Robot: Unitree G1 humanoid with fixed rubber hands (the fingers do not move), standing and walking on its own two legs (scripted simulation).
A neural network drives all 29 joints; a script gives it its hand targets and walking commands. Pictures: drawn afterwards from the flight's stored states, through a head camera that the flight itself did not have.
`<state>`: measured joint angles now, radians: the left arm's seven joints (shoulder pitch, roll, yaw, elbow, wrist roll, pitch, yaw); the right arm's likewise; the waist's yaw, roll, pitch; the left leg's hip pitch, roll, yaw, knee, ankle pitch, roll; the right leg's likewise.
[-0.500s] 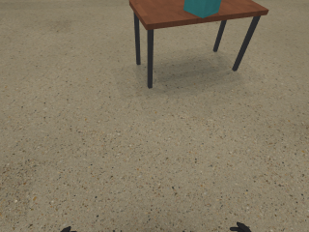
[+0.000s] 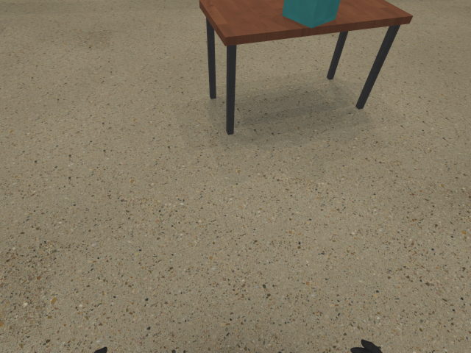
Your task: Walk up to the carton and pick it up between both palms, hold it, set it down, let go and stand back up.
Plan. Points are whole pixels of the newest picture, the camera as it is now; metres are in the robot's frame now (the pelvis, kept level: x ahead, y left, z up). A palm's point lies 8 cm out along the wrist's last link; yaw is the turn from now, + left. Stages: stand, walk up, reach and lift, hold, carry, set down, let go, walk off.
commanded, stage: stand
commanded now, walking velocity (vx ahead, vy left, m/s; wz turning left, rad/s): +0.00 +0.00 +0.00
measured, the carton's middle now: out of the picture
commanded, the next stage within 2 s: walk up in 0.36 s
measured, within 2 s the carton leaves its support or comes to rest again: neither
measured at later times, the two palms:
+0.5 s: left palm out of the picture +0.07 +0.26 -0.11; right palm out of the picture +0.08 -0.26 -0.11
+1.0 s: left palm out of the picture +0.07 +0.28 -0.15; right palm (361, 282) +0.26 -0.26 -0.10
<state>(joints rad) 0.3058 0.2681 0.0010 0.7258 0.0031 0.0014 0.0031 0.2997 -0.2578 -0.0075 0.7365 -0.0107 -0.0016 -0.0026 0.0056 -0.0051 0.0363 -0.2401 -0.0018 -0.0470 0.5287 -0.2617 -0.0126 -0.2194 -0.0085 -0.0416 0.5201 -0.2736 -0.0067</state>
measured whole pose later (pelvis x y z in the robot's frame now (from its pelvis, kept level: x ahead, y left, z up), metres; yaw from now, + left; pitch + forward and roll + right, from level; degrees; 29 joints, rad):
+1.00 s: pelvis +0.10 -0.01 -0.03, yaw +12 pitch +0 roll +2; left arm 0.39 0.36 0.05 0.73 0.05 0.04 -0.06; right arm 0.32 -0.27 -0.06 0.66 -0.07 -0.06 -0.04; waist 0.04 -0.10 0.06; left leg -0.40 -0.01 0.03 0.74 -0.33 0.02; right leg -0.37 -0.06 -0.06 1.16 -0.54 -0.01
